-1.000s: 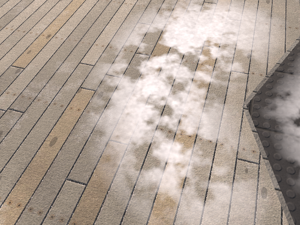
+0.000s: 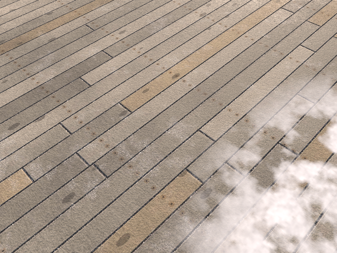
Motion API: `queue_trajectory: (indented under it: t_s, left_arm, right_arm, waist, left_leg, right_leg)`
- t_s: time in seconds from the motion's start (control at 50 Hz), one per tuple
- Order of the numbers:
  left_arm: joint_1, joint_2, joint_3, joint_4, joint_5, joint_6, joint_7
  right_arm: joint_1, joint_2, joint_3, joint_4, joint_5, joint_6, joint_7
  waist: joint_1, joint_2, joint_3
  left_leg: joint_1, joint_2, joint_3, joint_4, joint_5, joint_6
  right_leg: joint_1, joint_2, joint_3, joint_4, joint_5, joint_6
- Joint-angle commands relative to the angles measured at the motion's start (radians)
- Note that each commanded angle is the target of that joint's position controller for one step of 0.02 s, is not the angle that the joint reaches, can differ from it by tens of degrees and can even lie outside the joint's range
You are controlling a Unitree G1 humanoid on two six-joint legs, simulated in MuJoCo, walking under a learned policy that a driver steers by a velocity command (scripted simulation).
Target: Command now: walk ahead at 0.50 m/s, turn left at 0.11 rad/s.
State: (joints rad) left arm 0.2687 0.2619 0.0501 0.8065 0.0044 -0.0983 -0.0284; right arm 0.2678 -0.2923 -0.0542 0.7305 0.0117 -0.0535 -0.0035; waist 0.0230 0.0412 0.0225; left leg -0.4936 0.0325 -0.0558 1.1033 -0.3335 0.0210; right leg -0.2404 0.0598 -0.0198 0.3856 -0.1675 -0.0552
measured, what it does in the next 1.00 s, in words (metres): walks ahead: left foot, then right foot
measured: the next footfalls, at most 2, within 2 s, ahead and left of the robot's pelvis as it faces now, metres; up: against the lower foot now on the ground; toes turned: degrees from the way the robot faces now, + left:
left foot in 0.28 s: +0.33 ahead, +0.14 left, +0.00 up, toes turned +0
right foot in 0.58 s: +0.28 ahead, -0.11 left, +0.00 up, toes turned +0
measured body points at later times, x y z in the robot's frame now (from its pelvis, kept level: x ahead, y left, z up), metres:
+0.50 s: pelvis +0.20 +0.05 -0.01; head +0.23 +0.06 +0.44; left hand +0.29 +0.32 -0.14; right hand +0.36 -0.20 -0.11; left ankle +0.29 +0.14 -0.74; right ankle +0.19 -0.11 -0.71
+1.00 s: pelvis +0.27 +0.02 -0.01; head +0.28 +0.02 +0.44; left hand +0.33 +0.28 -0.15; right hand +0.36 -0.24 -0.14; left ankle +0.29 +0.14 -0.74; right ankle +0.24 -0.11 -0.74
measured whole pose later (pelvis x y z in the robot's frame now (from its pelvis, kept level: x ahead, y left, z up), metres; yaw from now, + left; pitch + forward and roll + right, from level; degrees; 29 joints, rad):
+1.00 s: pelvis +0.27 +0.02 -0.01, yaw +0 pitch -1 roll +0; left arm 0.21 0.23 0.01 0.99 0.00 -0.01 0.03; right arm 0.15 -0.24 -0.04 0.98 0.00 0.01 -0.02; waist 0.01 0.00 0.03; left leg -0.25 0.00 0.00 0.50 -0.23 0.00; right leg -0.17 -0.02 0.01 0.51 -0.32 0.02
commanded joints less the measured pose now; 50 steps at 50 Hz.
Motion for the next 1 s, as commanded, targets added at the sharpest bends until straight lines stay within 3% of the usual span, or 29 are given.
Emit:
queue_trajectory:
  t_s: [0.02,0.08,0.14,0.2,0.24,0.28,0.3,0.32,0.34,0.36,0.38,0.4,0.46,0.5,0.54,0.58,0.6,0.62,0.64,0.68,0.76,0.86,1.0]
  left_arm:
    - [-0.005,0.139,0.028,-0.044,-0.01,-0.016,0.008]
    - [0.017,0.17,0.035,-0.026,-0.015,-0.006,0.016]
    - [0.054,0.176,0.032,0.001,-0.016,0.009,0.023]
    - [0.094,0.176,0.028,0.031,-0.019,0.028,0.028]
    - [0.072,0.189,0.032,0.036,-0.021,0.037,0.032]
    - [0.052,0.176,0.026,0.033,-0.018,0.04,0.036]
    - [0.087,0.126,0.006,0.01,0.011,0.033,0.036]
    - [0.251,0.033,-0.029,0.042,0.012,0.032,0.027]
    - [0.247,0.118,-0.01,0.069,-0.01,0.04,0.022]
    - [0.155,0.161,0.004,0.045,-0.026,0.052,0.025]
    - [0.089,0.151,0.005,0.033,-0.023,0.068,0.035]
    - [0.063,0.142,0.007,0.03,-0.013,0.087,0.045]
    - [0.104,0.092,-0.001,0.053,-0.002,0.122,0.064]
    - [0.096,0.081,-0.004,0.064,0.004,0.125,0.066]
    - [0.081,0.078,-0.003,0.073,0.01,0.127,0.062]
    - [0.046,0.087,-0.002,0.062,0.032,0.127,0.058]
    - [0.019,0.115,-0.001,0.042,0.034,0.125,0.062]
    - [-0.016,0.186,0.017,0.047,0.017,0.124,0.067]
    - [-0.035,0.149,0.013,0.053,0.013,0.116,0.065]
    - [-0.059,0.1,-0.002,0.065,0.02,0.094,0.062]
    - [-0.036,0.099,-0.005,0.093,0.005,0.07,0.058]
    - [-0.026,0.099,-0.008,0.124,0.001,0.076,0.06]
    - [-0.032,0.089,-0.011,0.162,-0.001,0.084,0.06]
  right_arm:
    - [-0.026,-0.052,-0.013,-0.083,-0.007,-0.013,0.001]
    - [-0.119,-0.031,-0.001,-0.105,-0.009,-0.018,0.006]
    - [-0.199,-0.019,0.004,-0.118,-0.011,-0.029,0.016]
    - [-0.241,-0.031,-0.001,-0.131,-0.009,-0.036,0.03]
    - [-0.213,-0.06,-0.013,-0.124,-0.015,-0.038,0.036]
    - [-0.064,-0.114,-0.035,-0.073,-0.032,-0.04,0.026]
    - [0.027,-0.187,-0.048,-0.065,-0.052,-0.039,0.016]
    - [0.035,-0.162,-0.032,-0.064,-0.057,-0.023,0.014]
    - [0.059,-0.098,-0.02,-0.051,-0.03,-0.006,0.021]
    - [-0.005,-0.086,-0.013,-0.051,-0.016,0.001,0.024]
    - [-0.078,-0.068,-0.005,-0.053,-0.016,0.004,0.023]
    - [-0.138,-0.057,0.001,-0.054,-0.022,0.005,0.024]
    - [-0.225,-0.072,-0.008,-0.041,-0.046,0.012,0.021]
    - [-0.222,-0.069,-0.007,-0.022,-0.042,0.015,0.014]
    - [-0.232,-0.066,-0.004,-0.004,-0.031,0.022,0.007]
    - [-0.2,-0.034,0.009,0.028,-0.028,0.027,0.006]
    - [-0.176,-0.027,0.013,0.045,-0.033,0.029,0.006]
    - [-0.137,-0.038,0.005,0.048,-0.03,0.031,0.004]
    - [-0.158,-0.048,0.005,0.055,-0.034,0.034,-0.003]
    - [-0.145,-0.039,0.003,0.072,-0.029,0.038,-0.014]
    - [-0.122,-0.037,0.002,0.116,-0.027,0.037,-0.014]
    - [-0.123,-0.041,0.0,0.164,-0.017,0.041,-0.015]
    - [-0.126,-0.051,-0.002,0.226,-0.012,0.057,-0.026]
  waist:
    - [-0.011,-0.128,-0.02]
    - [0.015,-0.11,-0.006]
    - [0.041,-0.112,0.0]
    - [0.047,-0.127,-0.02]
    - [0.011,-0.137,-0.04]
    - [-0.068,-0.1,-0.121]
    - [-0.075,0.025,-0.254]
    - [-0.031,0.224,-0.405]
    - [-0.062,0.151,-0.45]
    - [-0.061,0.098,-0.32]
    - [-0.044,0.045,-0.228]
    - [-0.019,0.035,-0.166]
    - [0.037,0.104,-0.128]
    - [0.03,0.099,-0.154]
    - [0.036,0.083,-0.143]
    - [0.034,0.055,-0.089]
    - [0.018,0.019,-0.037]
    - [-0.035,-0.102,0.013]
    - [-0.019,-0.13,0.029]
    - [-0.034,-0.154,0.019]
    - [-0.023,-0.101,-0.028]
    - [-0.013,-0.057,-0.056]
    - [-0.017,-0.039,-0.048]
  left_leg:
    - [-0.167,0.074,-0.015,-0.113,0.054,-0.022]
    - [-0.159,0.075,0.007,-0.302,0.221,-0.036]
    - [-0.049,0.022,0.049,-0.479,0.383,-0.04]
    - [0.007,-0.01,0.041,-0.562,0.43,-0.017]
    - [0.066,-0.02,0.028,-0.608,0.394,0.012]
    - [0.299,-0.022,0.041,-0.688,0.554,0.058]
    - [0.569,0.151,-0.112,-0.59,0.979,0.129]
    - [0.806,0.384,-0.37,-0.568,1.171,0.316]
    - [0.763,0.36,-0.418,-0.607,0.979,0.321]
    - [0.651,0.308,-0.348,-0.655,0.812,0.281]
    - [0.529,0.267,-0.298,-0.697,0.689,0.245]
    - [0.401,0.244,-0.258,-0.739,0.59,0.224]
    - [0.162,0.168,-0.142,-0.819,0.435,0.198]
    - [0.146,0.158,-0.119,-0.831,0.331,0.196]
    - [0.102,0.14,-0.102,-0.836,0.11,0.169]
    - [0.04,0.094,-0.092,-0.843,-0.158,0.091]
    - [0.03,0.063,-0.078,-0.818,-0.22,0.045]
    - [0.078,0.005,-0.022,-0.795,-0.164,0.012]
    - [0.176,-0.013,0.004,-0.741,-0.08,-0.006]
    - [0.259,-0.008,0.011,-0.697,0.029,0.006]
    - [0.284,-0.007,0.017,-0.67,0.199,0.02]
    - [0.321,-0.003,0.022,-0.647,0.338,0.018]
    - [0.352,0.001,0.022,-0.644,0.387,0.015]
  right_leg:
    - [0.127,-0.278,0.282,-0.223,0.152,-0.188]
    - [0.121,-0.254,0.197,-0.248,0.202,-0.171]
    - [0.101,-0.213,0.097,-0.202,0.439,-0.132]
    - [0.159,-0.23,0.095,-0.131,0.486,-0.105]
    - [0.194,-0.247,0.115,-0.057,0.499,-0.08]
    - [0.159,-0.183,0.083,0.134,0.54,-0.027]
    - [0.001,-0.119,0.05,0.36,0.27,0.021]
    - [-0.223,-0.026,0.053,0.664,-0.448,0.088]
    - [-0.248,-0.05,0.139,0.746,-0.557,0.095]
    - [-0.306,-0.082,0.123,0.773,-0.516,0.104]
    - [-0.317,-0.109,0.104,0.74,-0.459,0.114]
    - [-0.281,-0.134,0.103,0.68,-0.417,0.122]
    - [-0.063,-0.126,0.058,0.47,-0.314,0.136]
    - [0.016,-0.12,0.045,0.355,-0.193,0.124]
    - [0.103,-0.108,0.027,0.229,-0.042,0.102]
    - [0.156,-0.118,0.043,0.126,0.017,0.068]
    - [0.125,-0.168,0.098,0.05,-0.015,0.042]
    - [0.0,-0.173,0.101,0.04,-0.189,0.014]
    - [-0.104,-0.155,0.101,-0.002,-0.307,0.014]
    - [-0.139,-0.149,0.099,-0.029,-0.259,0.045]
    - [-0.048,-0.137,0.08,0.021,-0.06,0.059]
    - [0.004,-0.125,0.063,0.047,0.076,0.053]
    - [0.024,-0.112,0.049,0.039,0.129,0.052]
